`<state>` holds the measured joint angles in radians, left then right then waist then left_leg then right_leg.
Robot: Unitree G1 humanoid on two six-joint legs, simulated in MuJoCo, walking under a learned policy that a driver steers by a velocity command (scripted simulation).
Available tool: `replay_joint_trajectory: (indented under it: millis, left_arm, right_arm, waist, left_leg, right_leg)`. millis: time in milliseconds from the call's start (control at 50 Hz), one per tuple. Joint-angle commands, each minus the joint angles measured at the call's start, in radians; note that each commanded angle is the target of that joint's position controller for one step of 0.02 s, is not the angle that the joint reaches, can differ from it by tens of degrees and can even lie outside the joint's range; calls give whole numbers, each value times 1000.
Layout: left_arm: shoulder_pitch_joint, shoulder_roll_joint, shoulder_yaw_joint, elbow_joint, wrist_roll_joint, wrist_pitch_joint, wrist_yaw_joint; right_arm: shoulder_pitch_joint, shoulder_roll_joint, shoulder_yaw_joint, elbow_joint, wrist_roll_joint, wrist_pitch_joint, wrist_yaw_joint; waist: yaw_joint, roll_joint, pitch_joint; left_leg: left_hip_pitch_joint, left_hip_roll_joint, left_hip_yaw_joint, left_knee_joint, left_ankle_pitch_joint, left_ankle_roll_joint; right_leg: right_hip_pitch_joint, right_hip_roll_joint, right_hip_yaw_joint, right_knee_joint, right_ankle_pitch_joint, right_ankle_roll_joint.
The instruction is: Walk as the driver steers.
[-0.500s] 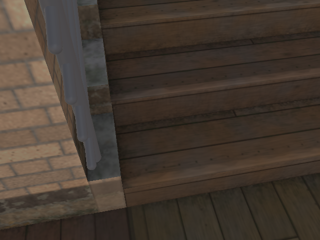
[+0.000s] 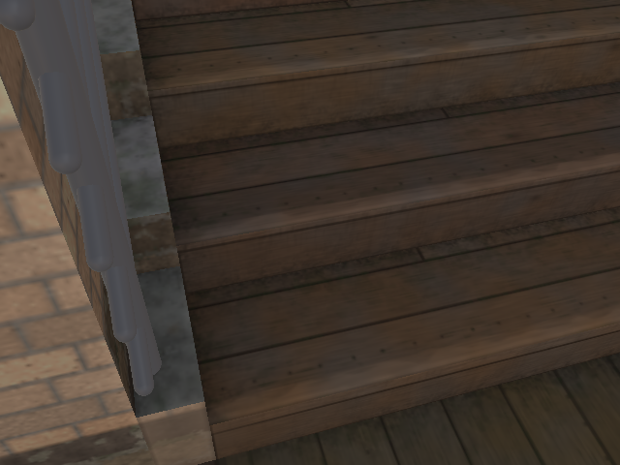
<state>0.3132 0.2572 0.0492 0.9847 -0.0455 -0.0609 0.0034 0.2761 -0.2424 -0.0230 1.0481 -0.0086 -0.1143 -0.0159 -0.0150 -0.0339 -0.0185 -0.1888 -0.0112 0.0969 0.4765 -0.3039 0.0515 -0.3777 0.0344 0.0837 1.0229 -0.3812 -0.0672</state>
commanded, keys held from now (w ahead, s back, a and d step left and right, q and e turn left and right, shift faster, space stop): w+e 0.66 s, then w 0.24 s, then w+q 0.10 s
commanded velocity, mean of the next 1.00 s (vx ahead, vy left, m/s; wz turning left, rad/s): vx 0.43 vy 0.00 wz -0.44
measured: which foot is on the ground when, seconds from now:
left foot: down 0.00-0.36, up 0.38-0.74, down 0.76-0.80, up 0.82-0.88, down 0.90-1.00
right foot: up 0.00-0.36, down 0.38-0.90, up 0.92-1.00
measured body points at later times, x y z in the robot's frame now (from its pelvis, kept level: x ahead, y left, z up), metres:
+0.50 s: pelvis +0.18 -0.08 -0.01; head +0.20 -0.09 +0.44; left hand +0.37 +0.16 -0.11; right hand +0.21 -0.36 -0.13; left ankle +0.14 +0.09 -0.63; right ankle +0.20 -0.14 -0.74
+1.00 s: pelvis +0.45 -0.13 +0.00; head +0.47 -0.12 +0.45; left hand +0.60 +0.08 -0.15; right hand +0.42 -0.41 -0.11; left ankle +0.49 -0.03 -0.74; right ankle +0.26 -0.19 -0.59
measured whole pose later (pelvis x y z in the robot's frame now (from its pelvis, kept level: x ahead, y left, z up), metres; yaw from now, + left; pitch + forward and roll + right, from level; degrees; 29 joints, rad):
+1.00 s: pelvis +0.45 -0.13 +0.00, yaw -28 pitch +2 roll +0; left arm 0.37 0.23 0.06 0.85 -0.02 -0.05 0.00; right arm 0.23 -0.22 -0.04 0.85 -0.01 -0.08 0.01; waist 0.01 -0.05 -0.02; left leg -0.25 -0.02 0.02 0.50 -0.29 0.06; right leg -0.41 0.15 0.16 1.42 -0.44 0.02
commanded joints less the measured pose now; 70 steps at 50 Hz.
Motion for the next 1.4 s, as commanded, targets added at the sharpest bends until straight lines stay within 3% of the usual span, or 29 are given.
replay_joint_trajectory:
  millis: [20, 60, 180, 200, 240, 280, 360, 380, 400, 420, 480, 560, 680, 760, 860, 880, 900, 920, 960, 980, 1040, 1140, 1220, 1280, 1300, 1320, 1340, 1380, 1400]
  left_arm:
    - [-121, 61, 19, -105, 1, -28, -9]
    - [-119, 27, 21, -102, 12, -13, -20]
    - [-188, 7, 23, -203, 15, 18, -25]
    - [-247, -4, 12, -245, 25, 15, -17]
    - [-359, 16, 14, -270, 34, 26, -29]
    - [-342, 23, 18, -299, 39, 46, -44]
    - [-80, 132, 71, -256, 22, 31, -75]
    - [99, 226, 107, -213, 20, 24, -57]
    - [59, 332, 122, -239, 7, 12, -33]
    - [81, 248, 95, -253, 15, -4, -19]
    - [-93, 109, 49, -289, 35, -15, -26]
    - [-117, 142, 44, -310, 44, -17, -15]
    - [56, 128, 44, -248, 27, -19, 18]
    - [245, 100, 35, -185, 34, 21, 39]
    - [101, 138, 25, -219, 33, 63, 44]
    - [3, 177, 37, -237, 16, 45, 34]
    - [-82, 120, 21, -268, 45, 15, 15]
    - [29, -79, -19, -237, 75, -31, 4]
    - [265, 56, 32, -157, 13, -18, -2]
    - [164, 84, 45, -181, 13, -6, -7]
    - [-15, -33, 16, -260, 35, 22, 2]
    - [-211, -88, -36, -397, 39, -21, -9]
    - [-277, -75, -55, -482, 50, -29, 11]
    - [-506, -89, -59, -557, 44, -59, -21]
    - [-422, -55, -38, -534, 39, -77, -23]
    - [-393, 11, -4, -542, 18, -71, -3]
    - [-330, 64, 38, -533, -8, -56, 15]
    - [53, 151, 85, -357, -7, -19, 39]
    - [152, 161, 58, -279, 20, -13, 20]
  right_arm:
    - [75, -91, -13, -1, 7, -24, -6]
    - [135, -59, -6, 23, -7, -19, 1]
    - [72, -174, -19, -45, -6, 15, -40]
    - [33, -106, -2, -25, -9, 52, -60]
    - [94, -165, -18, -45, -3, 43, -68]
    - [126, -234, -40, -40, 11, 26, -57]
    - [46, -163, -41, -85, 16, 34, -31]
    - [61, -168, -38, -127, 2, 33, -24]
    - [112, -71, -10, -203, -2, -21, 8]
    - [-46, -191, -38, -223, 33, -78, 30]
    - [-59, -158, -44, -220, 18, -65, 30]
    - [-102, -129, -46, -292, -34, -10, 5]
    - [-211, -110, -38, -323, 18, 15, -1]
    - [-432, -79, -14, -396, -9, -24, 23]
    - [-224, -99, -23, -389, -5, -20, 31]
    - [-32, -146, -44, -338, -2, -10, 21]
    - [226, -204, -62, -254, -6, 7, 7]
    - [318, -247, -71, -169, -21, 18, 15]
    - [203, -192, -86, -165, -13, 43, 16]
    - [113, -125, -73, -187, 2, 59, 17]
    - [113, -38, -38, -144, 27, 58, 25]
    - [207, -21, -24, -109, -7, 67, -12]
    - [273, -106, -61, -154, 34, 70, -72]
    - [400, -66, -63, -116, 44, 133, -85]
    - [329, -42, -47, -152, 14, 135, -78]
    - [329, -139, -69, -155, 9, 131, -68]
    - [285, -174, -82, -170, 31, 114, -54]
    - [47, -116, -76, -301, 27, 71, -46]
    - [-4, 96, -26, -336, -44, 47, -32]
  waist:
    - [-22, 74, 110]
    - [-21, 98, 66]
    - [-3, 131, 94]
    - [43, 249, 87]
    - [-45, 152, 106]
    - [-15, 165, 10]
    - [166, 105, -44]
    - [201, -34, -146]
    - [83, -298, -219]
    - [155, -210, -206]
    - [10, 112, -26]
    - [-28, 19, -1]
    - [55, -103, -13]
    - [155, -56, 49]
    - [-19, -151, -119]
    - [-126, -133, -184]
    - [-211, -25, -258]
    - [-100, 216, -182]
    - [7, 178, -112]
    - [7, 150, -14]
    - [27, 123, 140]
    - [1, 176, 125]
    - [-16, 169, 25]
    - [-72, 126, 67]
    - [-21, 169, -4]
    - [10, 261, -70]
    - [63, 276, -124]
    - [190, 135, -176]
    - [159, -200, -99]
  left_leg:
    - [254, 342, -343, -334, 91, 62]
    - [264, 268, -178, -297, 311, 34]
    - [122, 277, 9, -237, 810, 5]
    - [-43, 90, 207, -233, 578, 35]
    - [-64, 195, 118, -206, 636, 50]
    - [125, 339, 47, -244, 524, 70]
    - [218, 301, 136, 253, 947, 57]
    - [-86, 241, 126, 575, 649, 20]
    - [-609, 4, -3, 896, -211, -37]
    - [-765, 9, -204, 1023, -208, -3]
    - [-622, 133, -197, 819, 47, -2]
    - [-450, 127, -140, 617, 169, -79]
    - [-528, 65, -140, 433, 210, -116]
    - [-846, 72, -86, 364, 63, -68]
    - [-228, -25, -65, 28, 59, 23]
    - [58, 29, -116, -146, 306, 65]
    - [468, 170, -211, -106, 511, 105]
    - [578, 404, -494, -2, 1241, 169]
    - [431, 470, -621, -54, 862, 365]
    - [315, 398, -533, -117, 573, 334]
    - [64, 272, -417, -229, 201, 235]
    - [11, 211, -352, -265, 426, 200]
    - [88, 212, -338, -288, 637, 156]
    - [325, 168, -342, -228, 902, 129]
    - [320, 151, -320, -111, 1258, 65]
    - [342, 165, -380, 8, 1463, 53]
    - [350, 173, -412, 122, 1508, 29]
    - [-53, 49, -366, 555, 753, -25]
    - [-670, -95, -250, 1044, -412, -25]
  right_leg:
    - [-467, -116, 114, 147, 177, -45]
    - [-439, -117, 63, 153, 265, -29]
    - [-363, -85, -52, -66, 350, 66]
    - [-156, -63, -154, -216, 424, 68]
    - [-93, -32, -202, -275, 414, 68]
    - [-125, -78, -163, -270, 253, 5]
    - [97, 37, -220, -483, 118, -141]
    - [448, -90, 41, -504, 125, -195]
    - [744, -312, 651, -661, -131, -393]
    - [732, -348, 790, -813, -189, -379]
    - [343, -248, 377, -797, 214, -226]
    - [85, -141, 172, -813, 558, -211]
    - [263, -150, 240, -749, 408, -177]
    - [653, -216, 328, -666, 628, -146]
    - [511, -167, 268, -414, 1404, -83]
    - [390, -129, 221, -274, 1304, -50]
    - [69, -41, 187, -3, 781, -23]
    - [-215, 164, 187, 324, -181, 26]
    - [-364, 110, 187, 569, -105, 108]
    - [-420, 33, 81, 644, -65, 127]
    - [-547, -35, -46, 752, -5, 113]
    - [-721, -120, -110, 674, 94, 141]
    - [-525, -131, -119, 294, 271, 189]
    - [-553, -15, -284, 28, -6, 148]
    - [-298, 22, -236, -174, 116, 114]
    - [-124, 58, -240, -367, 79, 128]
    - [58, 24, -157, -598, 231, 107]
    - [625, -198, 10, -896, 839, 65]
    - [932, -319, 42, -573, 1645, 83]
